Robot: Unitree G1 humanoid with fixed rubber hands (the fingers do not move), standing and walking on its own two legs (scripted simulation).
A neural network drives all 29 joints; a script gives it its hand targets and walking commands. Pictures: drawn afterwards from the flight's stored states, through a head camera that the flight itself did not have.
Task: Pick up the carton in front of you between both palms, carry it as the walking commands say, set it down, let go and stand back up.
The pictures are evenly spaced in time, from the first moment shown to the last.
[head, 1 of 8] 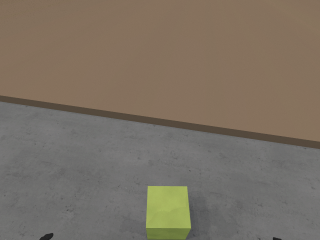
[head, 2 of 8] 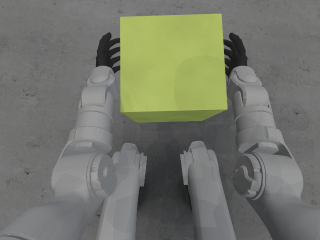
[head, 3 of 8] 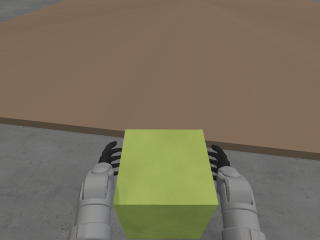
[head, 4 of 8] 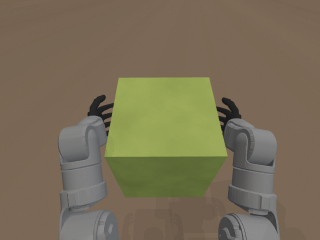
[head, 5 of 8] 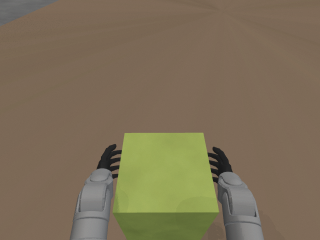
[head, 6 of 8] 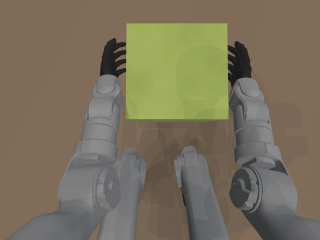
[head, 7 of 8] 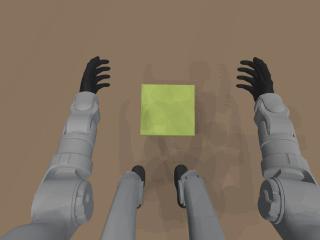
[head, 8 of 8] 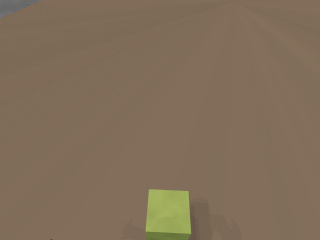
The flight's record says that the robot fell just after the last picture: no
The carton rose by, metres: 0.84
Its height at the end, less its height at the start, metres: +0.08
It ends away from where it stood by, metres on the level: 2.87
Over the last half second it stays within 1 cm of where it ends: yes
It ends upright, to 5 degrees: yes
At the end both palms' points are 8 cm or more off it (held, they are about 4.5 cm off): yes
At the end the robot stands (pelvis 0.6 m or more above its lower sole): yes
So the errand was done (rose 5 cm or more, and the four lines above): yes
